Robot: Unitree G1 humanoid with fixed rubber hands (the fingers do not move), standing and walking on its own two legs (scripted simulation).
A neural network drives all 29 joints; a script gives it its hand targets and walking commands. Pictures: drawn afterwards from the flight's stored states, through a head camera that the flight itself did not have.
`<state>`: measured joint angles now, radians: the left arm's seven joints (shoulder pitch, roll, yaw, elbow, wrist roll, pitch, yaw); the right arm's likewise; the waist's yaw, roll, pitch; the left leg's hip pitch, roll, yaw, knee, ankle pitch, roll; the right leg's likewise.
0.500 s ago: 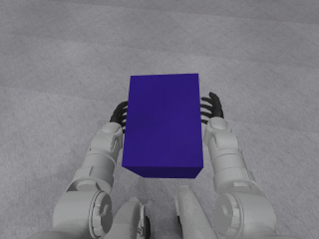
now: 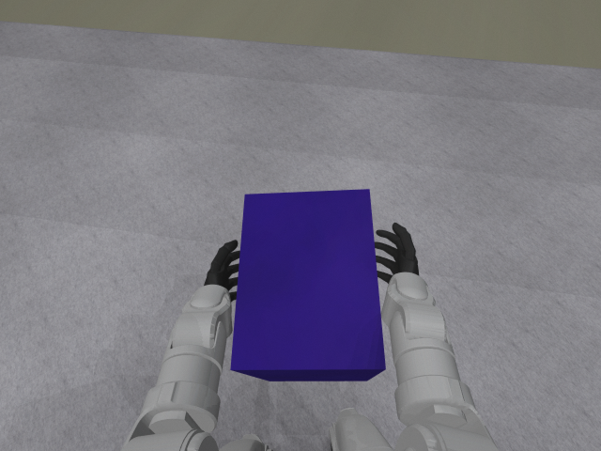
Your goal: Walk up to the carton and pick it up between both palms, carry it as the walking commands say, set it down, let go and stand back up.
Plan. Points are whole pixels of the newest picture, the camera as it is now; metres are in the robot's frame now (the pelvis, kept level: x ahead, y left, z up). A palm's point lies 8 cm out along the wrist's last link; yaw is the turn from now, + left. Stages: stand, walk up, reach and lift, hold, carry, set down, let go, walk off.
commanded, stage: reach and lift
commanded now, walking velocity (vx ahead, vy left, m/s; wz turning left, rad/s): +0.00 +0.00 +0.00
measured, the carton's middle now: (312, 298) +0.35 -0.03 -0.07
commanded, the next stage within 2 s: hold in 1.68 s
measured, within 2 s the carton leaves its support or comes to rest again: neither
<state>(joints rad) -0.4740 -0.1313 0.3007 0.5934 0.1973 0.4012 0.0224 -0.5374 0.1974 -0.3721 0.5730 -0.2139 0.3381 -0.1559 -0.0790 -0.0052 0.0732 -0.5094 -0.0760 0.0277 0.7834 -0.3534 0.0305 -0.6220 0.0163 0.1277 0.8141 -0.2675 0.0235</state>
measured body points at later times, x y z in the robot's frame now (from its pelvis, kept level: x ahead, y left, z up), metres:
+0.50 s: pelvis +0.00 +0.00 +0.02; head +0.00 -0.01 +0.47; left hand +0.34 +0.11 +0.03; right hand +0.33 -0.16 +0.05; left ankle +0.03 +0.10 -0.70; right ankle +0.09 -0.12 -0.70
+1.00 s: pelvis +0.01 -0.01 +0.02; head -0.03 -0.03 +0.47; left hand +0.34 +0.10 +0.06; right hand +0.33 -0.17 +0.06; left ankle +0.03 +0.10 -0.70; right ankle +0.09 -0.12 -0.70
